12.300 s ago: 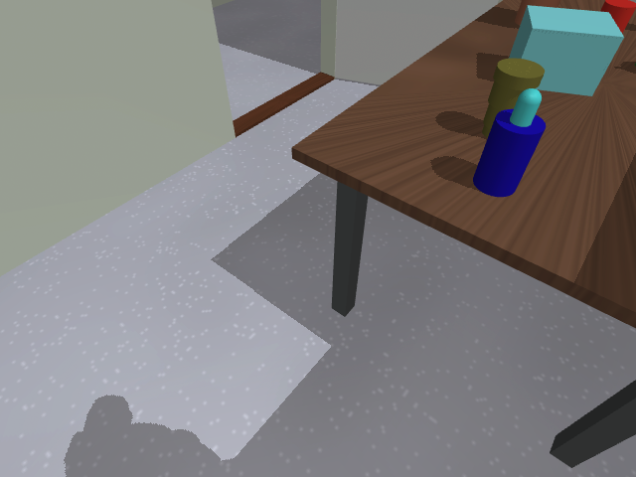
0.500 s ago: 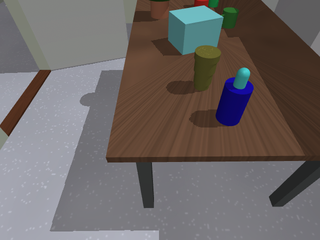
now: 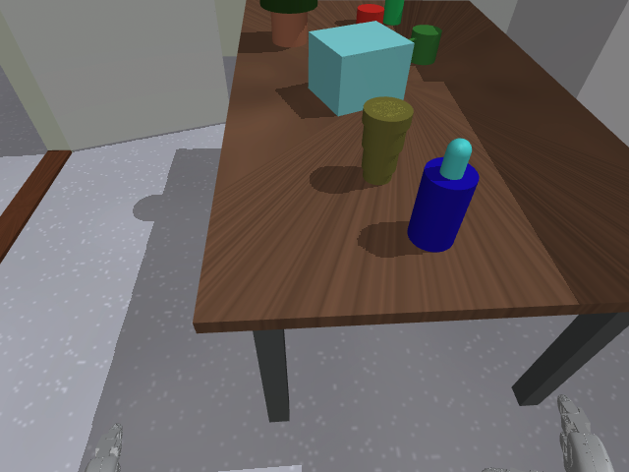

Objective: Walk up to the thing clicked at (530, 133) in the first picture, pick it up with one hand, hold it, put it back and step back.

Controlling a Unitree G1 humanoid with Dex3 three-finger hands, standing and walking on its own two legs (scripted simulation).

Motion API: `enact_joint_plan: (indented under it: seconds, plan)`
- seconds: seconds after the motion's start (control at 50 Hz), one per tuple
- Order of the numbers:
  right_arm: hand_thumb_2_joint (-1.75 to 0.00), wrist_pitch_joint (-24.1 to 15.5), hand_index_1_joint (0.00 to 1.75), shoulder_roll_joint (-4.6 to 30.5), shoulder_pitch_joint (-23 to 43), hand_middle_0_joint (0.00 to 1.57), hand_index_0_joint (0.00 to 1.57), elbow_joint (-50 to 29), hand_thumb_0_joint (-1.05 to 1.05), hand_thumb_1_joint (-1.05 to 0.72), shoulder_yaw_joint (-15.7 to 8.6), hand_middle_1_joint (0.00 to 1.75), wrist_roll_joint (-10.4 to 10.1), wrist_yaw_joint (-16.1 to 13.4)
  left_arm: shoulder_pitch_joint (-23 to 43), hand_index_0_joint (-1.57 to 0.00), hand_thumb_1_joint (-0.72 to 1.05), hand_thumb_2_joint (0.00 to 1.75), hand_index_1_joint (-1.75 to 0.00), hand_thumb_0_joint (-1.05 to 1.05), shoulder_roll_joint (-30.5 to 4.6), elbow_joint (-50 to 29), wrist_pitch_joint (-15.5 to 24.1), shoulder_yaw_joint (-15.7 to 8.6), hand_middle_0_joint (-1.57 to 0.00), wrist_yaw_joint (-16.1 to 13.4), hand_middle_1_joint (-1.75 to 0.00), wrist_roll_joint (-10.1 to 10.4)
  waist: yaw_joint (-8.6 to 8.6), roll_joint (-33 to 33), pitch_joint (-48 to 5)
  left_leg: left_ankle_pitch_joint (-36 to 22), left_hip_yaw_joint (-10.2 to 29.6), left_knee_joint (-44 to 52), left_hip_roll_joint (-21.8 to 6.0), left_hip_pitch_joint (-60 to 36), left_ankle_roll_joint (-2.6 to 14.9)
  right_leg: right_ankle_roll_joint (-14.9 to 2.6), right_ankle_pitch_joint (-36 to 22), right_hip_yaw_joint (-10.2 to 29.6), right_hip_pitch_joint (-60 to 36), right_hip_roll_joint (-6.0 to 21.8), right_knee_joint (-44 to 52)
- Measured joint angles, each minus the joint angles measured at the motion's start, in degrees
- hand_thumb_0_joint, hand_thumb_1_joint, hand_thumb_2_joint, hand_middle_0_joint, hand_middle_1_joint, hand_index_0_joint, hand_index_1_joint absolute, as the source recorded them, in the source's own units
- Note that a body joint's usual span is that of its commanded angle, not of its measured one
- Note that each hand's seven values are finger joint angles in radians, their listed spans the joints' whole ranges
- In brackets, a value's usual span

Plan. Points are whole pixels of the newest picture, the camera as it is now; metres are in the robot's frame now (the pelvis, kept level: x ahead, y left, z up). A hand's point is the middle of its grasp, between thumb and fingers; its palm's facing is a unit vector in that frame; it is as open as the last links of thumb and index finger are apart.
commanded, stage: rise first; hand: right
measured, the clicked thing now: (444, 193) +0.55 -0.22 +0.05
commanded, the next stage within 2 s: go down in 1.30 s
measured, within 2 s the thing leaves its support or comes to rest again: neither
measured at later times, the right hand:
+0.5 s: hand (569, 429) +0.18 -0.26 +0.03, palm faces +0.31 +0.87 -0.39, open 17.6 cm
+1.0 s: hand (596, 428) +0.17 -0.26 +0.07, palm faces +0.33 +0.85 -0.40, open 17.5 cm
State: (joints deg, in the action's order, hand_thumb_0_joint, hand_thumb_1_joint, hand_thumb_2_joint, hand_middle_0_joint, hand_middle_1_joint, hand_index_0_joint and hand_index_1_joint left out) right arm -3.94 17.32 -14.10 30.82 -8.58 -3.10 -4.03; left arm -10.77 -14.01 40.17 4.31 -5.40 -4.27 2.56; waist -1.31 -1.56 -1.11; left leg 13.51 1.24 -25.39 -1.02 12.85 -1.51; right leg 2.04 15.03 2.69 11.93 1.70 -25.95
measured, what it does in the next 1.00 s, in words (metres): stands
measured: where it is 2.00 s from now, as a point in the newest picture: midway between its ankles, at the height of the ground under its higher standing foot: outside the picture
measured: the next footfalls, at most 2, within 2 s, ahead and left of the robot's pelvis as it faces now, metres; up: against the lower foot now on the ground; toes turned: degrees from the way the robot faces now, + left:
none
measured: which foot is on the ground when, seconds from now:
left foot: down 0.00-1.00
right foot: down 0.00-1.00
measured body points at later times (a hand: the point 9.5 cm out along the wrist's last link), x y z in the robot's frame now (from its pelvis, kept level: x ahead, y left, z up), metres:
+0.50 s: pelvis +0.00 +0.00 +0.00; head +0.00 +0.02 +0.45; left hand +0.16 +0.27 -0.09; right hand +0.16 -0.31 +0.05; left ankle +0.00 +0.14 -0.74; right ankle -0.01 -0.14 -0.74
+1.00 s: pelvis -0.01 +0.00 +0.00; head -0.01 +0.02 +0.45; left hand +0.15 +0.26 -0.09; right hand +0.15 -0.30 +0.10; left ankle +0.00 +0.14 -0.74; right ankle -0.01 -0.14 -0.74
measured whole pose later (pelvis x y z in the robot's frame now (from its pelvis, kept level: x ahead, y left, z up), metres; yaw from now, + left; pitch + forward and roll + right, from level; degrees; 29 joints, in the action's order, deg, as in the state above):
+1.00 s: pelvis -0.01 +0.00 +0.00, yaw -1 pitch -4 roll +0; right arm -12.6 17.4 -26.2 -5.3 -15.7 -2.3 -1.5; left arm -15.5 -12.2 33.5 7.2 -8.9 -2.5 1.0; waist -2.7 -2.7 2.9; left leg 13.8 0.6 -26.6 -1.7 9.4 -1.6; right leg 2.0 14.5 3.3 8.3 1.1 -26.2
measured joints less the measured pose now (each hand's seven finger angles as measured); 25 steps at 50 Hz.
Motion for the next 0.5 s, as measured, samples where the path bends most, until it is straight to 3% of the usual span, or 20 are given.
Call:
enact_joint_plan:
  seconds: [0.12, 0.2, 0.36, 0.5]
  plan:
    - [-0.1, -0.63, 0.06, -0.35, -3.62, 0.05, 0.06, -10.02, 0.0, 0.29, -0.76, 0.06, 0.31, -0.17, -3.61, -0.06, -0.3, 0.09, -0.05, 0.0, 0.87, -7.67, 0.57, 0.49, -0.06, -0.36, -0.05, -0.57, -0.36, -0.39, 0.96, 0.8, -0.24, -0.3, -0.28, -1.8, 0.0, -0.02, 0.31, 0.2, -2.0, -0.25, 0.41]
    - [-0.07, -1.17, 0.06, -0.36, -4.96, 0.05, 0.05, -14.91, 0.0, 0.41, -1.89, 0.06, 0.38, -0.14, -3.44, -0.07, -0.42, 0.07, -0.06, 0.0, 0.42, -8.39, 0.99, -0.42, -0.06, -0.31, -0.05, -0.82, -0.5, -0.5, 1.35, 1.16, -0.24, -0.51, -0.34, -2.72, -0.01, -0.02, 0.53, 0.18, -3.02, -0.3, 0.43]
    - [-0.04, -2.16, 0.06, -0.86, -9.05, 0.04, 0.05, -23.73, 0.0, 0.54, -3.1, 0.06, 0.33, 1.49, -4.26, -0.06, -0.52, 0.05, -0.05, 0.0, 1.1, -5.62, 0.15, -1.09, -0.06, 1.12, -0.05, -0.99, -0.88, -0.55, 1.74, 1.39, -0.35, -0.8, -0.29, -3.04, 0.02, 0.03, 0.82, 0.26, -3.26, -0.24, -0.01]
    - [-0.04, -3.66, 0.06, -0.22, -10.09, 0.04, 0.05, -28.07, -0.01, 0.56, -4.84, 0.06, 0.58, 1.02, -3.65, -0.06, -0.55, 0.05, -0.06, -0.01, 0.71, -5.57, 0.05, -2.42, -0.06, 0.4, -0.05, -1.51, -0.85, -1.01, 3.3, 1.17, -0.33, -1.05, -0.43, -3.28, -0.05, -0.05, 0.55, 0.27, -3.49, -0.4, -0.23]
